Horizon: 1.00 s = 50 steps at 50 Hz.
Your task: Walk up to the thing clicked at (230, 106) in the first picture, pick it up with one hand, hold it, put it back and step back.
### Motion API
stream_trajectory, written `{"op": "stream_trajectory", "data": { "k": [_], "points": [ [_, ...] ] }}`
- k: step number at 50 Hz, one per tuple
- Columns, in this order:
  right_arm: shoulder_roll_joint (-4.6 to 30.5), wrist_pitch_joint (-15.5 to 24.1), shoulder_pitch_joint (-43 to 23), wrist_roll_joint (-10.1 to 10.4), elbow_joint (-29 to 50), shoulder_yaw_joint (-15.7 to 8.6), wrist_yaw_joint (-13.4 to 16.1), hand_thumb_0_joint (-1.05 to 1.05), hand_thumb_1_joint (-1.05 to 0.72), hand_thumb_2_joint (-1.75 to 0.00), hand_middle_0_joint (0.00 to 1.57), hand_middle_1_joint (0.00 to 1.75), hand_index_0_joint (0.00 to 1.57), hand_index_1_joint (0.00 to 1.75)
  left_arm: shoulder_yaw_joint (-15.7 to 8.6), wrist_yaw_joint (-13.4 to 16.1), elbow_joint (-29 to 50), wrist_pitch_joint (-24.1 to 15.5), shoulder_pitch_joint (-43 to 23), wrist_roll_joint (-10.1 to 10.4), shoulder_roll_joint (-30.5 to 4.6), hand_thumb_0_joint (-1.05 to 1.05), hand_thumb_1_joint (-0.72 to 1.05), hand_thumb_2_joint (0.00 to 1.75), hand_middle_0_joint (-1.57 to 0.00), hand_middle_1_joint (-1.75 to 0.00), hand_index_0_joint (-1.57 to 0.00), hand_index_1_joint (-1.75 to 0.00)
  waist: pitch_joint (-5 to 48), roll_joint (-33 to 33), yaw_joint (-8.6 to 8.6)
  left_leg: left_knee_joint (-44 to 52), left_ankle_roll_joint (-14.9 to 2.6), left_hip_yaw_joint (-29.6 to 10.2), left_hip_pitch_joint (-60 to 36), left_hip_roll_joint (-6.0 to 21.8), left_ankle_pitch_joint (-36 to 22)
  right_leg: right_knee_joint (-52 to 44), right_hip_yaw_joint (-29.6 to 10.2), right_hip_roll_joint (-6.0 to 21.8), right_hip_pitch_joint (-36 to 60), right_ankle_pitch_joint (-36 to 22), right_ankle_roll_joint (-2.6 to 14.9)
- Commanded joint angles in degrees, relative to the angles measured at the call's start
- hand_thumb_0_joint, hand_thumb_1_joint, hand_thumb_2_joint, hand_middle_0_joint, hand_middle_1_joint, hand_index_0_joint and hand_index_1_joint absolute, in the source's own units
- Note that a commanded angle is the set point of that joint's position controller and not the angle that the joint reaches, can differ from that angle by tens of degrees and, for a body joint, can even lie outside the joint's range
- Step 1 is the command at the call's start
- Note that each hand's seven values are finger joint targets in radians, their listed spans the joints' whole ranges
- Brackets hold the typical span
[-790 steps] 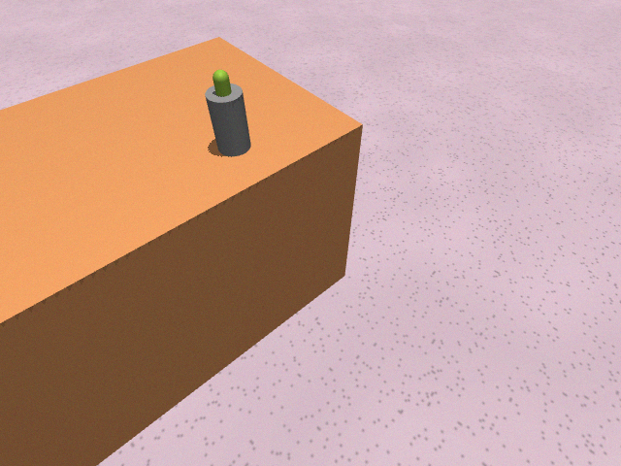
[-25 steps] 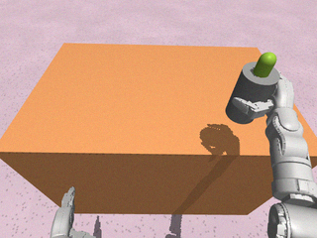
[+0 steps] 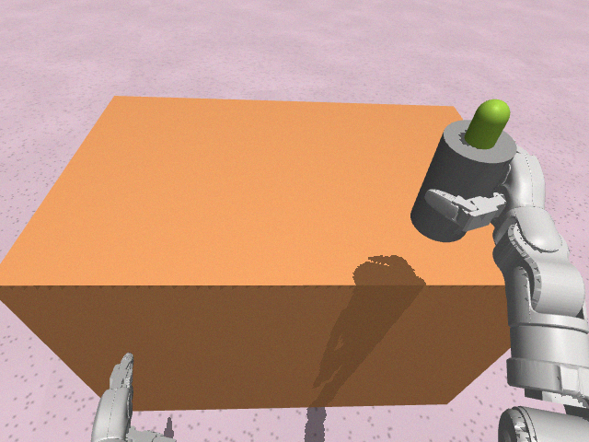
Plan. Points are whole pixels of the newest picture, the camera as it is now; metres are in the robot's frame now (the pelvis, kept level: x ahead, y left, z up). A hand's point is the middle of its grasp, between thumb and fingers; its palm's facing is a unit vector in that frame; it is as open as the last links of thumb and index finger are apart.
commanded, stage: lift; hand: right
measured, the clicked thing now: (463, 170) +0.36 -0.18 +0.22
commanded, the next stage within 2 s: hold in 0.16 s
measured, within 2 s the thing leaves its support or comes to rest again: neither
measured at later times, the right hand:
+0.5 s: hand (473, 177) +0.35 -0.18 +0.22, palm faces +0.17 +0.98 -0.02, open 10.8 cm
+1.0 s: hand (473, 170) +0.35 -0.18 +0.23, palm faces +0.17 +0.99 -0.02, open 10.8 cm
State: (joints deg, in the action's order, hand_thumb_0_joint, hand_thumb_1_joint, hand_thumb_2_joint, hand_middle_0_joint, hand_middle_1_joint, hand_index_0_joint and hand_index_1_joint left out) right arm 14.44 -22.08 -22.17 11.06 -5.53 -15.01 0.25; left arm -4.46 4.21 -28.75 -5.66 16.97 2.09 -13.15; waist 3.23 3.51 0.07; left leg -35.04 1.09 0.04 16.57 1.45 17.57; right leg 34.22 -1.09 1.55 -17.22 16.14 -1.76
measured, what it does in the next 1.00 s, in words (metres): stands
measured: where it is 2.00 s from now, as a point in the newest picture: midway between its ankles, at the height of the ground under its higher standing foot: outside the picture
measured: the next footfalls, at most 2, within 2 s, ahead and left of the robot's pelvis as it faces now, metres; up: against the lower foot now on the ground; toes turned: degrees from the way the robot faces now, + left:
none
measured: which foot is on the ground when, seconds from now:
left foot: down 0.00-1.00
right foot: down 0.00-1.00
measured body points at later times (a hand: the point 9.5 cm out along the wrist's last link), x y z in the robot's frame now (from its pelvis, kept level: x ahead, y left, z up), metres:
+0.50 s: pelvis +0.01 +0.00 +0.00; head -0.03 +0.03 +0.45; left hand +0.17 +0.25 -0.07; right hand +0.33 -0.23 +0.23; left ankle +0.01 +0.13 -0.73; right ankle +0.02 -0.14 -0.73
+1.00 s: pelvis +0.02 +0.00 +0.00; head -0.02 +0.03 +0.45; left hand +0.18 +0.26 -0.07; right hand +0.33 -0.23 +0.23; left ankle +0.01 +0.13 -0.73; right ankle +0.02 -0.14 -0.73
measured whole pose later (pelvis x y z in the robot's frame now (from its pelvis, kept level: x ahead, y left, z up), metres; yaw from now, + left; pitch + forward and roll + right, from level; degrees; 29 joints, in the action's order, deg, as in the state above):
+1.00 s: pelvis +0.02 +0.00 +0.00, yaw -1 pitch -2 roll +0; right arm 14.0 -34.6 -19.2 12.3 8.3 -16.5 -0.3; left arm -5.7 4.3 -34.2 -10.1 15.3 1.7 -13.7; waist 3.8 4.4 -0.7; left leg -32.6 1.0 0.7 13.0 1.7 17.9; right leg 32.0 -1.6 1.4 -13.9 16.4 -1.8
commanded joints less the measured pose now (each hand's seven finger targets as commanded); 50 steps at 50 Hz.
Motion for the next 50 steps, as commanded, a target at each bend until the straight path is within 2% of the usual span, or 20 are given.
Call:
{"op": "stream_trajectory", "data": {
  "k": [1,3,7,8,9,15,18,22,23,25,28,32,34,36,37,38,42,43,48,50],
  "points": [
    [12.07,4.72,-28.28,1.15,19.73,-4.21,0.59,0.00,-0.05,-1.30,1.23,1.43,1.29,1.43,-1.58,0.71,9.12,-4.45,-7.67,-0.06,-5.43,0.00,-0.53,0.04,-0.05,-0.05,-0.05,-0.04,12.18,-2.88,-0.41,7.18,0.12,2.62,-0.69,-0.94,-7.13,-4.91,2.03,-1.86,7.21,-4.83,2.38],
    [12.85,4.32,-29.02,1.24,21.50,-4.82,0.90,0.00,-0.03,-1.31,1.23,1.43,1.29,1.43,-3.14,0.98,9.81,-4.84,-8.15,-0.18,-7.09,0.00,-0.53,0.03,-0.04,-0.05,-0.06,-0.04,13.55,-2.36,-0.07,7.14,0.10,2.70,-1.54,-0.92,-8.52,-4.81,2.00,-1.89,8.10,-6.01,2.39],
    [11.12,3.02,-28.44,1.07,23.12,-3.45,0.99,0.00,-0.05,-1.31,1.23,1.43,1.29,1.44,-0.81,0.91,8.59,-5.08,-7.52,-0.27,-4.82,0.00,-0.53,0.04,-0.05,-0.05,-0.06,-0.04,13.00,-0.88,-0.15,7.10,-0.23,2.81,-1.34,-1.11,-9.18,-5.19,1.89,-1.75,8.69,-6.89,2.09],
    [11.23,2.66,-28.15,1.00,23.24,-3.47,1.10,0.00,-0.05,-1.31,1.22,1.43,1.28,1.43,-2.24,1.18,9.02,-5.27,-7.56,-0.25,-6.28,0.00,-0.53,0.03,-0.05,-0.05,-0.06,-0.04,13.57,-2.12,0.10,7.06,-0.26,3.08,-1.52,-1.36,-9.53,-5.42,1.64,-1.50,9.06,-7.47,2.07],
    [11.14,2.42,-28.62,1.10,23.87,-3.54,1.16,0.00,-0.04,-1.32,1.23,1.44,1.29,1.44,-1.14,1.01,9.79,-5.48,-8.04,-0.32,-5.29,0.00,-0.53,0.03,-0.05,-0.05,-0.06,-0.04,13.55,-1.72,-0.33,7.28,-0.27,3.18,-2.11,-1.33,-9.29,-5.43,1.65,-1.53,8.85,-7.44,2.06],
    [12.13,0.50,-26.81,1.19,25.12,-4.75,1.15,0.00,-0.04,-1.32,1.24,1.44,1.30,1.44,-4.16,1.34,7.70,-6.19,-8.62,-0.44,-8.10,0.00,-0.53,0.04,-0.05,-0.05,-0.05,-0.04,12.48,-1.89,-0.10,7.90,-0.14,3.43,-1.66,-1.35,-7.80,-6.02,1.53,-1.75,8.54,-5.73,2.12],
    [11.73,-0.41,-25.45,1.62,25.20,-5.29,0.83,0.00,-0.05,-1.33,1.24,1.45,1.30,1.45,-1.56,1.02,6.07,-6.36,-7.91,-0.32,-5.16,0.00,-0.53,0.04,-0.05,-0.05,-0.06,-0.04,10.91,-3.02,-0.56,8.40,0.10,3.13,-1.88,-1.22,-6.70,-6.05,1.80,-1.96,7.47,-4.74,2.32],
    [11.55,-1.23,-25.44,1.80,26.90,-4.85,0.58,0.00,-0.05,-1.34,1.25,1.46,1.31,1.46,-4.37,1.08,6.33,-6.94,-9.02,-0.29,-7.82,0.00,-0.53,0.04,-0.05,-0.05,-0.06,-0.04,12.62,-2.23,-0.33,7.49,-0.14,3.51,-2.34,-1.53,-9.92,-6.07,1.39,-1.62,9.27,-8.14,1.97],
    [11.89,-1.31,-25.85,1.76,27.97,-5.25,0.59,0.00,-0.04,-1.34,1.24,1.46,1.31,1.46,-3.35,1.02,6.20,-6.82,-7.74,-0.41,-7.01,0.00,-0.53,0.04,-0.05,-0.05,-0.06,-0.04,14.20,-1.46,-0.50,7.10,-0.27,3.30,-3.18,-1.32,-12.19,-5.57,1.53,-1.73,10.08,-10.46,1.93],
    [10.46,-1.76,-25.54,1.89,27.74,-4.26,0.38,0.00,-0.06,-1.33,1.24,1.45,1.30,1.45,-2.48,0.98,6.77,-7.23,-9.64,-0.27,-6.15,0.00,-0.53,0.04,-0.05,-0.05,-0.06,-0.04,12.25,-1.53,-0.66,7.25,-0.30,3.58,-2.63,-1.50,-10.71,-5.89,1.34,-1.50,9.34,-9.59,1.84],
    [10.43,-2.58,-25.90,1.98,29.74,-4.13,0.34,0.00,-0.03,-1.33,1.23,1.45,1.30,1.45,-2.32,1.00,5.94,-7.57,-10.69,-0.37,-6.14,0.00,-0.54,0.04,-0.05,-0.05,-0.05,-0.05,12.27,-1.64,-0.79,7.74,-0.29,3.48,-2.64,-1.42,-9.67,-6.09,1.39,-1.65,9.27,-8.21,2.00],
    [11.28,-3.42,-24.51,1.79,31.16,-4.95,0.13,0.00,-0.05,-1.34,1.24,1.45,1.30,1.45,-2.93,1.05,6.77,-7.60,-9.35,-0.55,-6.87,0.00,-0.54,0.04,-0.05,-0.05,-0.06,-0.05,14.79,-2.27,-0.60,7.32,-0.10,3.47,-4.09,-1.18,-13.24,-5.13,1.53,-1.94,10.37,-11.82,2.06],
    [9.28,-4.21,-24.14,2.05,31.51,-3.48,-0.10,0.00,-0.08,-1.33,1.24,1.44,1.30,1.44,-2.55,0.93,5.08,-7.54,-8.65,-0.47,-6.09,0.00,-0.53,0.04,-0.05,-0.06,-0.06,-0.04,13.51,-1.99,-0.27,7.08,-0.06,3.52,-3.58,-1.22,-14.90,-4.99,1.68,-1.84,10.77,-13.49,1.96],
    [11.58,-4.94,-24.05,2.17,31.21,-5.92,0.03,0.00,-0.05,-1.34,1.24,1.46,1.31,1.46,-4.85,1.17,4.59,-7.69,-8.73,-0.52,-8.37,0.00,-0.53,0.04,-0.05,-0.05,-0.06,-0.05,14.46,-1.70,-0.07,7.24,-0.06,3.58,-3.60,-1.26,-14.96,-5.09,1.57,-1.83,11.59,-13.71,2.05],
    [11.65,-5.29,-23.72,2.23,30.70,-5.96,0.02,0.00,-0.07,-1.34,1.25,1.46,1.31,1.46,-3.77,0.99,3.83,-7.64,-8.12,-0.43,-7.29,0.00,-0.53,0.04,-0.05,-0.05,-0.06,-0.04,12.67,-1.44,-0.29,7.24,-0.04,3.62,-3.31,-1.29,-15.00,-5.08,1.63,-1.85,10.98,-13.92,1.97],
    [12.42,-5.69,-22.82,1.97,29.62,-6.67,0.04,0.00,-0.08,-1.35,1.25,1.46,1.31,1.46,-4.32,0.93,3.46,-7.41,-8.26,-0.44,-7.77,0.00,-0.54,0.04,-0.05,-0.05,-0.05,-0.05,12.56,-1.58,-0.49,7.41,-0.03,3.60,-3.19,-1.24,-14.37,-5.31,1.55,-1.94,10.42,-13.26,1.99],
    [11.07,-6.23,-24.57,2.36,29.92,-5.72,0.11,0.00,-0.10,-1.35,1.26,1.46,1.32,1.46,-3.08,0.68,3.94,-7.65,-9.89,-0.38,-6.43,0.00,-0.54,0.05,-0.05,-0.05,-0.05,-0.05,10.04,-2.84,-0.84,7.99,0.06,3.49,-2.47,-1.34,-12.24,-5.74,1.61,-1.93,9.00,-10.65,2.11],
    [11.28,-6.17,-24.87,2.50,31.09,-6.00,0.09,0.00,-0.10,-1.35,1.25,1.46,1.31,1.46,-3.61,0.89,4.58,-7.78,-9.46,-0.50,-6.80,0.00,-0.54,0.05,-0.05,-0.06,-0.05,-0.05,11.60,-3.16,-0.18,8.09,0.18,3.35,-2.96,-1.19,-12.35,-5.57,1.67,-2.01,9.97,-10.46,2.27],
    [10.68,-6.46,-23.81,2.12,29.21,-5.30,-0.30,0.00,-0.07,-1.34,1.24,1.45,1.30,1.45,-3.97,0.85,4.35,-8.25,-9.23,-0.49,-7.59,0.00,-0.54,0.04,-0.05,-0.05,-0.05,-0.05,13.74,-3.40,-0.60,6.71,0.10,3.59,-3.91,-1.37,-17.12,-4.73,1.30,-1.59,11.56,-16.48,2.02],
    [11.38,-6.31,-24.52,1.95,30.37,-5.90,-0.31,0.00,-0.07,-1.33,1.23,1.44,1.30,1.44,-2.76,0.71,4.35,-7.95,-9.78,-0.53,-6.57,0.00,-0.54,0.04,-0.05,-0.05,-0.06,-0.05,14.47,-2.78,-1.19,6.66,0.07,3.30,-4.57,-0.95,-18.17,-4.24,1.65,-1.93,11.55,-17.13,2.04]
  ]
}}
